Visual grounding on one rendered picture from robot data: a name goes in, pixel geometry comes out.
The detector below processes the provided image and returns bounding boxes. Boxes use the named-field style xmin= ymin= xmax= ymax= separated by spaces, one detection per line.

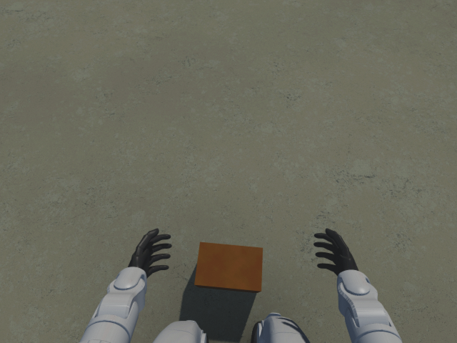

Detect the right robot hand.
xmin=313 ymin=228 xmax=358 ymax=276

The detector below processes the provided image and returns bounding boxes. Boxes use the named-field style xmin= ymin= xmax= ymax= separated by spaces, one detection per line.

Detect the robot thigh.
xmin=153 ymin=321 xmax=206 ymax=343
xmin=257 ymin=316 xmax=310 ymax=343

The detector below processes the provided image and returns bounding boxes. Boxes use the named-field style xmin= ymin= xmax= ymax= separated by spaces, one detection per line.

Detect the left robot hand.
xmin=128 ymin=229 xmax=172 ymax=278

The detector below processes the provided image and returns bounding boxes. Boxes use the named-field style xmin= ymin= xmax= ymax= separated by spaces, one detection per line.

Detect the right robot forearm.
xmin=337 ymin=269 xmax=403 ymax=343

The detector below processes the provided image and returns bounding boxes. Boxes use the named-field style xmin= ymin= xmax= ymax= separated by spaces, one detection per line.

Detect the carton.
xmin=194 ymin=242 xmax=263 ymax=293

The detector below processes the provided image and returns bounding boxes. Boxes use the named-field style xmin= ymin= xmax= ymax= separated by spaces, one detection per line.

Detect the robot right thigh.
xmin=257 ymin=316 xmax=310 ymax=343

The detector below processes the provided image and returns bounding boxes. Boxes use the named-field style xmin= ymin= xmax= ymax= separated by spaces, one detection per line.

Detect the robot left thigh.
xmin=153 ymin=321 xmax=206 ymax=343

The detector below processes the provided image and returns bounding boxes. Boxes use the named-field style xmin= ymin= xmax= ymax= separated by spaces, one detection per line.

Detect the left robot forearm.
xmin=79 ymin=267 xmax=147 ymax=343

